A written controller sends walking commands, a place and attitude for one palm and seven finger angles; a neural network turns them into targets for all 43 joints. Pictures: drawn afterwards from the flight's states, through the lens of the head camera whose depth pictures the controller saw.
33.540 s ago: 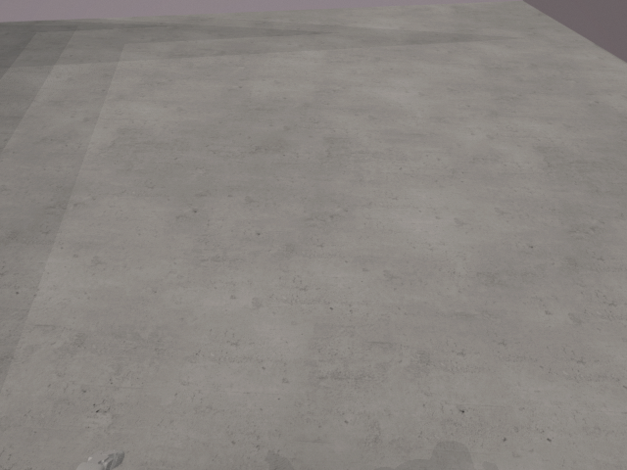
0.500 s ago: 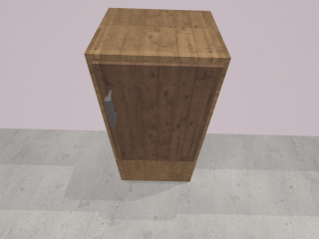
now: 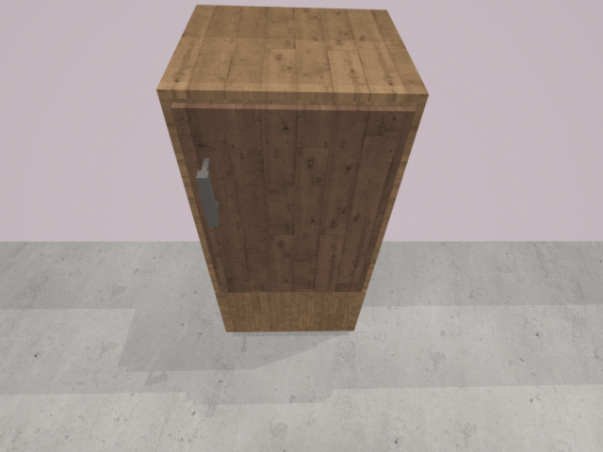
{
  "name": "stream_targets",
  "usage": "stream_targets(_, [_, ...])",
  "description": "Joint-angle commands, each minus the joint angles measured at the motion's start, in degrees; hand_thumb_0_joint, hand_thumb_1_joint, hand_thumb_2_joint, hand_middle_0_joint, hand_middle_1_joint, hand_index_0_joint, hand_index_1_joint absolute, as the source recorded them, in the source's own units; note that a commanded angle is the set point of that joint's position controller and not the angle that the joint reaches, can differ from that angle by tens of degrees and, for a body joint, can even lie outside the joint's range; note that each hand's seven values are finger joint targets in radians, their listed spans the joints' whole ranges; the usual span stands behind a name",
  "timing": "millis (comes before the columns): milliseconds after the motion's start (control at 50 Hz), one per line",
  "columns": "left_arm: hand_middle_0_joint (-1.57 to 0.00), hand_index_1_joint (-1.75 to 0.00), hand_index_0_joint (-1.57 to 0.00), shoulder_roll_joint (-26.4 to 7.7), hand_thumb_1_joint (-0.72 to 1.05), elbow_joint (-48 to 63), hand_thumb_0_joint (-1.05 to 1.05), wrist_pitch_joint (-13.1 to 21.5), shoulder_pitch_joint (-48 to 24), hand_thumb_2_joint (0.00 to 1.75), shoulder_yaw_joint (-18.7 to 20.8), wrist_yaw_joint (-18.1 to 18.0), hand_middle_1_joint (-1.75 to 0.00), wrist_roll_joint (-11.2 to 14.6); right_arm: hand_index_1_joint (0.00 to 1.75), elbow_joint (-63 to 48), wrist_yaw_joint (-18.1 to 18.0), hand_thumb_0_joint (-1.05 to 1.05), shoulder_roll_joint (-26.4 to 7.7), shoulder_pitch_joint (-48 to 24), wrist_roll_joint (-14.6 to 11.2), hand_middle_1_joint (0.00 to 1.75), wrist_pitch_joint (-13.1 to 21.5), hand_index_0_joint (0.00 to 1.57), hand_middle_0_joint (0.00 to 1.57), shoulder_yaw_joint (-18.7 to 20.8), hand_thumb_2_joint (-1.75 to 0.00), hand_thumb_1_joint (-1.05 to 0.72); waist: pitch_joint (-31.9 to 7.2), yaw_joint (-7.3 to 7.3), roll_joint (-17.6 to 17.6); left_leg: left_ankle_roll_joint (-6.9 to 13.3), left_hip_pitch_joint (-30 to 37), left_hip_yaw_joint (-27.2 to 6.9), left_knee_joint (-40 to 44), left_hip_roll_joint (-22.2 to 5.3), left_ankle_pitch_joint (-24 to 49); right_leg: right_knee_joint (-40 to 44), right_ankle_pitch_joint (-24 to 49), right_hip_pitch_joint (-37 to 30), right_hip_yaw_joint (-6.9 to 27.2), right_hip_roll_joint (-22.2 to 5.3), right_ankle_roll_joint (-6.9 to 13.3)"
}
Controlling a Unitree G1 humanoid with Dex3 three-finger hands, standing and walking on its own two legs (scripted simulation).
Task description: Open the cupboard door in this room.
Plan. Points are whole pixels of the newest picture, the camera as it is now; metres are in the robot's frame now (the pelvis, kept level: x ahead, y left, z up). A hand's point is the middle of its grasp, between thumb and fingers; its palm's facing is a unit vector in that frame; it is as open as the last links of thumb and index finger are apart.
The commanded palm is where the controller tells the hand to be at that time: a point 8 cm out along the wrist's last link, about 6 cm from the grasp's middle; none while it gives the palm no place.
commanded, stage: come to a stop and stand still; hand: left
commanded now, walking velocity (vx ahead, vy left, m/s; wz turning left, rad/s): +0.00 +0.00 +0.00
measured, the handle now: (209, 193) +0.57 +0.21 -0.03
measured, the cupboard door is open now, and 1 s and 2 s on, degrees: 0 0 0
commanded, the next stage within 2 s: look again from close up in 0.32 s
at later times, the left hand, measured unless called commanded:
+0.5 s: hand out of the picture +0.00 +0.16 -0.15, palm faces +0.00 -0.97 -0.24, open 7.4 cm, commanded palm none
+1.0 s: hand out of the picture +0.07 +0.14 -0.16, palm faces +0.03 -0.97 -0.22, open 7.3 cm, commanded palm +0.12 +0.19 -0.06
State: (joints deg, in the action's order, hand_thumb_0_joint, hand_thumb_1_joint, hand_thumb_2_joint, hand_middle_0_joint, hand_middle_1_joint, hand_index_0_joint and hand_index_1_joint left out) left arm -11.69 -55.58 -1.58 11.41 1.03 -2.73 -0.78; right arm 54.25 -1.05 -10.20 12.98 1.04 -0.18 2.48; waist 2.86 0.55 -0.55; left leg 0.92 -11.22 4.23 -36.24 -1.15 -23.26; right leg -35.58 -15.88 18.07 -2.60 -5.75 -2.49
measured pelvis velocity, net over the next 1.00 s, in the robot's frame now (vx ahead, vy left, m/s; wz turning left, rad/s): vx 0.03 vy -0.04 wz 0.01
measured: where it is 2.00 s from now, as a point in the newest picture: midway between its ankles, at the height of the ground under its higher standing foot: outside the picture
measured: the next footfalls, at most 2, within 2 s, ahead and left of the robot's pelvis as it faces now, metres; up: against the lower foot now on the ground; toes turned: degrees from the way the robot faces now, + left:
none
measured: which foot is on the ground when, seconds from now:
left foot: down 0.00-1.00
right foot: down 0.00-1.00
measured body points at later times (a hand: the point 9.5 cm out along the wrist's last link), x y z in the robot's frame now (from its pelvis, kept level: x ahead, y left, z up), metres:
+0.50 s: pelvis +0.01 -0.03 +0.01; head +0.03 -0.05 +0.46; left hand +0.00 +0.21 -0.14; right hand -0.01 -0.25 -0.16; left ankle -0.04 +0.10 -0.72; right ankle +0.04 -0.16 -0.72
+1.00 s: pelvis +0.03 -0.04 +0.01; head +0.05 -0.05 +0.46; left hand +0.07 +0.19 -0.14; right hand +0.04 -0.27 -0.15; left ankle -0.04 +0.10 -0.72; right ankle +0.04 -0.16 -0.72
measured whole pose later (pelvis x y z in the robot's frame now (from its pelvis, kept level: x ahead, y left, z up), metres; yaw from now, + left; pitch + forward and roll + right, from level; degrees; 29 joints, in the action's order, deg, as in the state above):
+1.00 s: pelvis +0.03 -0.04 +0.01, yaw +1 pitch -1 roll +1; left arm -9.9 -61.9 0.6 11.1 0.4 -1.2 -0.7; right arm 62.4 -1.6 -9.4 15.0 1.3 0.8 0.3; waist 2.9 0.1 0.8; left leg -2.9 -5.9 2.6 -26.9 -3.5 -20.0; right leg -31.6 -16.1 14.7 -3.6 -2.5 0.1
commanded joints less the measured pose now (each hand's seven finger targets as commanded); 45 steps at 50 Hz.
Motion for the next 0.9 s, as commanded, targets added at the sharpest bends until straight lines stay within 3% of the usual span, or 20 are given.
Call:
stream_targets(0, [-0.20, -0.30, -0.20, -5.2, 0.90, 2.5, 0.00, 0.9, 3.4, 0.90, 0.1, 1.0, -0.30, -0.2, 0.30, -5.2, 0.1, 0.00, -7.3, -0.3, 0.1, 0.30, 1.0, 0.20, 0.20, -0.2, -0.90, -0.90, 3.6, -2.08, 8.4, 2.4, -8.4, -8.3, 15.4, -6.6, 9.6, 4.9, -1.4, -2.8, 0.1, 2.5, 3.4])
stream_targets(20, [-0.20, -0.30, -0.20, -5.4, 0.90, 2.1, 0.00, 1.1, 3.4, 0.90, 0.0, 1.1, -0.30, -0.2, 0.30, -5.3, 0.3, 0.00, -7.2, 0.3, 0.0, 0.30, 0.9, 0.20, 0.20, -0.4, -0.90, -0.90, 3.6, -1.74, 3.8, 2.0, -8.5, -7.9, 16.0, -5.7, 3.9, 7.2, -1.9, -3.0, 1.7, 1.9, 3.7])
stream_targets(60, [-0.20, -0.30, -0.20, -6.4, 0.90, 1.8, 0.00, 1.3, 2.9, 0.90, -0.2, 1.5, -0.30, -0.2, 0.30, -4.7, 0.5, 0.00, -7.4, 1.9, 0.1, 0.30, 0.8, 0.20, 0.20, -0.5, -0.90, -0.90, 4.0, -1.02, 0.7, 1.8, -7.8, -7.1, 17.0, -4.2, -2.1, 9.9, -5.6, -1.9, 3.3, 1.1, 3.7])
stream_targets(120, [-0.20, -0.30, -0.20, -6.8, 0.90, 1.4, 0.00, 1.5, 3.3, 0.90, -0.1, 1.6, -0.30, -0.2, 0.30, -3.6, 0.7, 0.00, -7.2, 3.8, 0.2, 0.30, 0.6, 0.20, 0.20, -0.6, -0.90, -0.90, 4.5, -0.38, -1.1, 1.6, -6.0, -5.7, 16.7, -3.2, -2.9, 12.3, -9.9, 0.5, 4.9, 0.5, 3.7])
stream_targets(160, [-0.20, -0.30, -0.20, -6.7, 0.90, 0.9, 0.00, 1.8, 3.6, 0.90, 0.0, 1.7, -0.30, -0.2, 0.30, -2.7, 0.6, 0.00, -7.2, 4.8, 0.2, 0.30, 0.9, 0.20, 0.20, -0.9, -0.90, -0.90, 3.0, -0.24, 0.8, 1.7, -4.8, -5.7, 17.1, -3.5, -1.3, 11.9, -8.3, -0.3, 4.8, 0.5, 3.7])
stream_targets(280, [-0.20, -0.30, -0.20, -6.0, 0.90, -1.5, 0.00, 2.3, 4.8, 0.90, -0.2, 1.7, -0.30, -0.1, 0.30, 0.1, 0.3, 0.00, -6.4, 6.2, -0.1, 0.30, 1.2, 0.20, 0.20, -1.5, -0.90, -0.90, 2.2, -0.43, 0.1, 1.4, -3.8, -5.1, 16.3, -3.6, 2.6, 11.9, -4.4, -2.0, 5.0, -0.4, 3.9])
stream_targets(400, [-0.20, -0.30, -0.20, -5.6, 0.90, -3.7, 0.00, 2.9, 5.4, 0.90, 0.0, 1.4, -0.30, 0.1, 0.30, 3.6, -0.1, 0.00, -5.2, 8.3, -0.2, 0.30, 1.6, 0.20, 0.20, -1.9, -0.90, -0.90, -1.2, -0.30, -0.8, 0.8, -0.7, -4.0, 14.2, -4.0, 11.0, 9.9, 6.9, -5.5, 4.5, -1.2, 4.2])
stream_targets(560, [-0.20, -0.30, -0.20, -5.1, 0.90, -5.4, 0.00, 3.2, 4.9, 0.90, 0.3, 1.1, -0.30, 0.1, 0.30, 6.6, -0.5, 0.00, -4.0, 8.7, -0.2, 0.30, 1.8, 0.20, 0.20, -2.0, -0.90, -0.90, -0.8, -0.53, -0.7, 0.0, -0.1, -3.4, 13.3, -4.2, 15.1, 8.4, 14.3, -7.2, 3.8, -1.6, 4.7])
stream_targets(740, [-0.20, -0.30, -0.20, -5.1, 0.90, -5.1, 0.00, 3.0, 3.1, 0.90, 0.8, 1.0, -0.30, 0.0, 0.30, 7.4, -0.8, 0.00, -3.4, 7.9, -0.1, 0.30, 1.6, 0.20, 0.20, -1.7, -0.90, -0.90, 0.2, -0.66, 0.9, -0.3, 0.4, -3.2, 13.6, -4.6, 16.3, 8.5, 15.2, -7.1, 3.5, -1.1, 4.9])
stream_targets(880, [-0.20, -0.30, -0.20, -6.0, 0.90, -4.4, 0.00, 3.1, 2.5, 0.90, 1.1, 1.1, -0.30, -0.1, 0.30, 7.1, -0.8, 0.00, -4.0, 7.3, 0.0, 0.30, 1.6, 0.20, 0.20, -1.6, -0.90, -0.90, -0.9, -0.65, -0.8, -0.5, 0.8, -2.8, 13.2, -4.5, 16.0, 9.1, 15.7, -7.8, 3.7, -1.5, 4.9])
